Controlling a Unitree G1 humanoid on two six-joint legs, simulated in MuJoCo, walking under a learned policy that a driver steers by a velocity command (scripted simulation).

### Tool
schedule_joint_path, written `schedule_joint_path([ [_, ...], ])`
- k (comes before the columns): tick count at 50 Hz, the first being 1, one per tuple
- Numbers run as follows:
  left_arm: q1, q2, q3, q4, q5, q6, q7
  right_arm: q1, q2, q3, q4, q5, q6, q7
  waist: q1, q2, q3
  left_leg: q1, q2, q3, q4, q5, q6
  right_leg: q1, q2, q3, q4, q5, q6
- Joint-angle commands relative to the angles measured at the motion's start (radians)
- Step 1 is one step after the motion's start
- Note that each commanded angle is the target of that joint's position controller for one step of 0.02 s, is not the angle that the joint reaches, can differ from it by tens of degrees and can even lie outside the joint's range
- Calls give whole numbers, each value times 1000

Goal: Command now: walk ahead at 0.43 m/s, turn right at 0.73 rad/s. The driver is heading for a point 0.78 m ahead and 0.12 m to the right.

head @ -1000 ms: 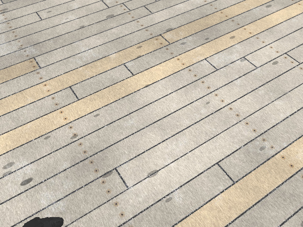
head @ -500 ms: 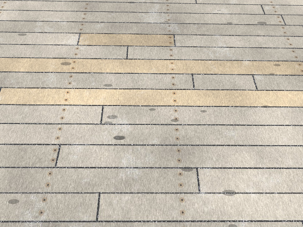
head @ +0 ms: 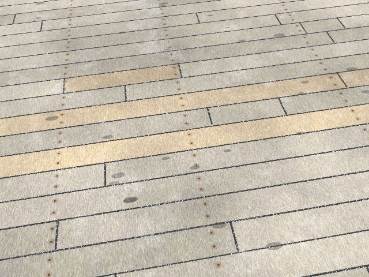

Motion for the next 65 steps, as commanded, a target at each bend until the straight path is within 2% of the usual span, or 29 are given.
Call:
schedule_joint_path([
  [1,-153,71,12,-129,-11,-36,-16,52,-196,-71,-33,11,-39,7,-68,51,10,232,371,-329,-299,-235,175,-248,-52,28,-52,-25,-58],
  [5,-167,69,7,-138,-13,-40,-26,63,-220,-83,-5,24,-54,37,-58,40,17,260,349,-195,-282,-173,144,-191,-43,-16,-115,-13,-95],
  [6,-163,92,10,-135,97,-12,-60,95,-180,-59,7,-58,-35,52,-63,81,-33,241,300,-75,-232,-180,88,-65,40,-117,-213,49,-107],
  [8,-4,99,26,-77,81,-15,-59,60,-202,-57,10,-32,-19,59,46,57,-63,34,228,55,29,95,44,276,148,-203,-293,82,-136],
  [9,268,164,58,17,73,-21,-35,24,-190,-48,-5,-32,-17,56,186,-73,-153,-153,173,112,403,299,13,574,174,-122,-307,-5,-188],
  [10,407,313,90,49,62,-27,-13,-107,-78,-13,-97,-43,-24,58,253,-371,-97,-586,41,80,769,-230,-45,707,-93,399,-528,-296,-290],
  [11,299,339,79,-10,64,-41,-6,-228,-93,-8,-174,-79,-38,58,222,-279,-40,-871,-51,-198,921,-299,-71,692,-189,803,-695,-310,-352],
  [14,196,238,45,-18,59,-56,9,-76,-170,-11,-106,-67,-66,65,80,-24,28,-760,80,-267,772,-59,-53,561,-133,525,-661,-64,-308],
  [18,134,192,19,-15,49,-108,9,-54,-158,4,-89,-67,-29,76,3,-73,93,-629,60,-231,596,71,-89,352,-35,413,-776,17,-313],
  [24,220,185,8,73,35,-164,7,-226,-87,44,-124,-32,-39,96,59,-81,142,-449,23,-131,175,358,25,403,-43,192,-881,524,-229],
  [27,215,225,11,106,60,-169,16,-109,-119,31,-80,-20,-37,79,-12,-118,39,-286,-82,-93,182,258,106,544,-79,73,-724,1191,-180],
  [29,177,248,20,104,97,-141,36,179,-172,2,13,-15,-31,60,-147,-135,-114,-33,-166,-81,232,118,136,556,-91,24,-359,1459,-156],
  [30,132,240,16,98,103,-129,45,402,-202,-17,78,-19,-28,47,-265,-86,-194,208,-152,-115,200,78,156,417,-63,-10,-25,1407,-140],
  [31,193,135,-13,58,73,-137,26,486,-324,-61,95,-35,-23,33,-223,164,-277,463,64,-538,140,-314,294,56,84,-12,491,870,-86],
  [32,214,80,-34,40,75,-163,3,383,-304,-54,93,-28,-20,48,-111,305,-308,493,213,-1104,-138,-508,378,-198,241,96,656,47,-72],
  [33,92,128,-37,9,78,-176,9,261,-251,-48,72,-22,-25,56,-110,169,-173,394,206,-1121,-196,-497,364,-294,177,181,683,120,-91],
  [35,8,141,-49,-19,93,-191,9,259,-196,-38,93,-14,-35,51,-71,-37,-83,164,162,-913,-206,-288,316,-225,75,183,504,179,-95],
  [39,-36,97,-77,-65,119,-129,6,220,-163,-16,120,-17,-63,39,31,-8,76,-194,54,-713,-278,-193,318,-156,4,152,247,95,-12],
  [44,-247,33,-111,-136,83,-146,-18,271,-178,-32,127,2,-83,43,-52,-7,117,-283,-29,-528,-284,375,224,39,49,26,-228,527,19],
  [47,-263,38,-102,-136,87,-158,-4,372,-173,-32,174,14,-77,39,-107,14,34,-46,-17,-502,-160,696,156,60,106,18,-342,617,-20],
  [48,-301,93,-67,-166,40,-194,13,411,-111,-18,163,62,-70,12,-119,-26,3,26,3,-561,-78,578,132,83,134,89,-438,597,-19],
  [51,2,154,-21,-95,52,-217,32,276,-186,-27,130,15,-43,-11,97,90,-186,58,-20,-522,276,742,39,408,81,94,-447,765,-72],
  [52,168,214,-13,-57,78,-211,37,293,-79,4,89,-24,-46,-6,118,-74,-357,-159,-106,-466,625,267,-13,735,-143,279,-302,1150,-152],
  [53,222,217,-7,-15,70,-198,14,535,9,38,129,10,-55,12,41,-378,-554,-396,-219,-467,992,-374,-63,993,-401,704,-331,1255,-375],
  [54,188,168,-4,-32,51,-184,5,536,-90,21,162,30,-44,13,65,-212,-547,-450,-140,-511,1072,-311,-67,921,-364,738,-392,965,-357],
  [56,0,68,-37,-47,54,-173,10,216,-149,3,73,18,-31,-4,56,3,-199,-464,-66,-387,953,-197,-73,528,-220,436,-493,997,-275],
  [61,-79,46,-39,22,63,-178,3,167,-28,23,47,-4,-7,-13,-36,-20,-130,-236,-6,-318,549,-86,-70,208,-69,185,-594,1068,-238],
  [62,-102,91,-28,37,61,-175,6,188,2,36,34,-5,-5,-10,-70,-114,-147,-188,8,-324,433,-36,-78,185,-108,170,-579,1130,-270],
  [65,-62,122,-13,73,47,-151,15,133,-51,30,40,-4,-5,-3,-32,-102,-178,-111,-14,-300,276,124,-80,215,-90,145,-580,962,-257],
])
